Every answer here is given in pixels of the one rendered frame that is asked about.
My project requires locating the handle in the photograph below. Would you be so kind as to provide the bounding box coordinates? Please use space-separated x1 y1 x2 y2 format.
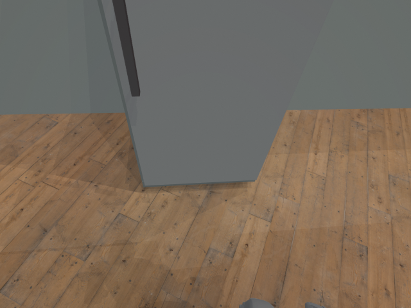
112 0 140 96

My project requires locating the fridge door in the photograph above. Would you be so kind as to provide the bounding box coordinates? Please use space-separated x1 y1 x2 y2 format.
101 0 334 185

